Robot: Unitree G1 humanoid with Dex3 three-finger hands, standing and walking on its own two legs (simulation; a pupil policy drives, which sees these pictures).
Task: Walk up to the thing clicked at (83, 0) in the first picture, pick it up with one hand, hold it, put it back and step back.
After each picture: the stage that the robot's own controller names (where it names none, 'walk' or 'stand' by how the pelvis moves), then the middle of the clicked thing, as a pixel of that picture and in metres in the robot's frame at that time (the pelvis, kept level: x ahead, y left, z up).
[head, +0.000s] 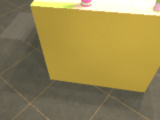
stand; out of the picture +0.95 +0.05 +0.14
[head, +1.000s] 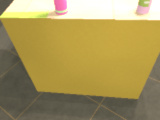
walk; out of the picture +0.81 +0.21 +0.17
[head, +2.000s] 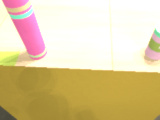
walk; (27, 27) +0.45 +0.24 +0.16
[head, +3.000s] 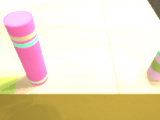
stand; (30, 54) +0.37 +0.20 +0.14
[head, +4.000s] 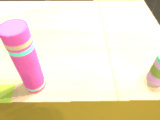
stand; (26, 62) +0.35 +0.21 +0.14
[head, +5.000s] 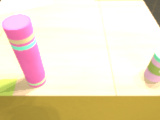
stand; (28, 56) +0.37 +0.21 +0.14
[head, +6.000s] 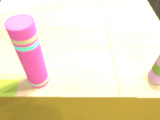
stand; (31, 57) +0.36 +0.20 +0.14
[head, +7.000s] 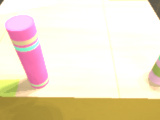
stand; (31, 57) +0.36 +0.20 +0.14
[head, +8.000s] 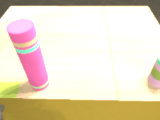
rise first; (32, 59) +0.36 +0.22 +0.14
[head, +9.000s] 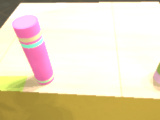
go down; (37, 54) +0.38 +0.22 +0.14
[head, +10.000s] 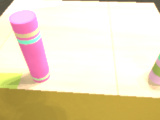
go down; (33, 51) +0.39 +0.21 +0.14
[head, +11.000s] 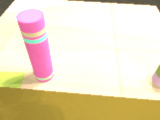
go down; (38, 51) +0.39 +0.20 +0.14
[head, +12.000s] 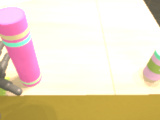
close in; (22, 53) +0.37 +0.21 +0.15
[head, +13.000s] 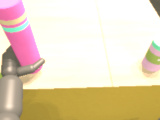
close; (22, 40) +0.41 +0.21 +0.16
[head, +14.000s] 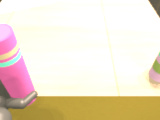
lift; (13, 72) +0.29 +0.23 +0.17
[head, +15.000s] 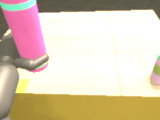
lift; (25, 27) +0.31 +0.18 +0.31
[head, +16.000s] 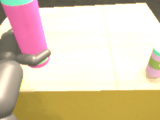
hold; (26, 22) +0.33 +0.17 +0.30
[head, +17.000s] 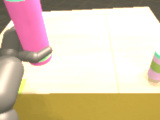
hold; (28, 19) +0.33 +0.16 +0.32
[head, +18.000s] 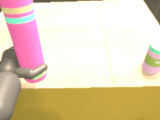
crouch; (26, 40) +0.35 +0.19 +0.24
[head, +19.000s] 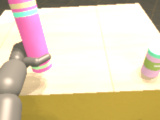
lower; (32, 33) +0.42 +0.19 +0.22
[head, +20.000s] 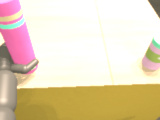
lower; (17, 39) +0.41 +0.22 +0.17
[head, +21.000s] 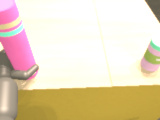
lower; (16, 45) +0.39 +0.22 +0.17
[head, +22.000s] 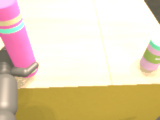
lower; (17, 42) +0.40 +0.22 +0.17
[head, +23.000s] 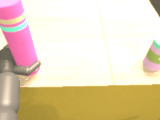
lower; (20, 41) +0.40 +0.22 +0.17
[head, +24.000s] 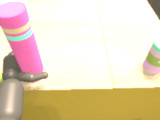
open; (25, 48) +0.38 +0.20 +0.17
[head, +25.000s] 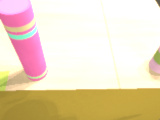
sink last; (28, 46) +0.37 +0.18 +0.16
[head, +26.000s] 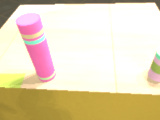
sink last; (39, 51) +0.39 +0.21 +0.14
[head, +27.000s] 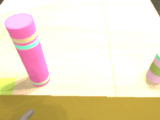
stand; (32, 55) +0.37 +0.21 +0.14
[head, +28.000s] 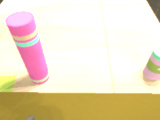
stand; (32, 53) +0.38 +0.21 +0.14
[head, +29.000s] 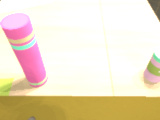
stand; (29, 55) +0.36 +0.21 +0.14
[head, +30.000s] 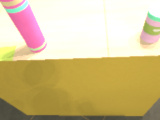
walk; (25, 21) +0.48 +0.24 +0.15
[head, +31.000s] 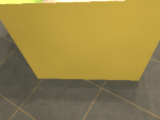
walk; out of the picture +0.83 +0.17 +0.16
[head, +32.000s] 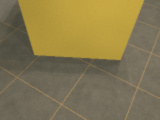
stand; out of the picture +1.18 +0.20 +0.16
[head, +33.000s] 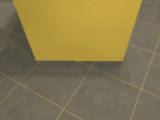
stand; out of the picture +1.15 +0.22 +0.15
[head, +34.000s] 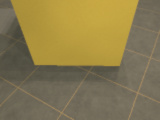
stand; out of the picture +1.16 +0.24 +0.14
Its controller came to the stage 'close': yes
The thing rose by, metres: 0.23
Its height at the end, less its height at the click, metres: +0.00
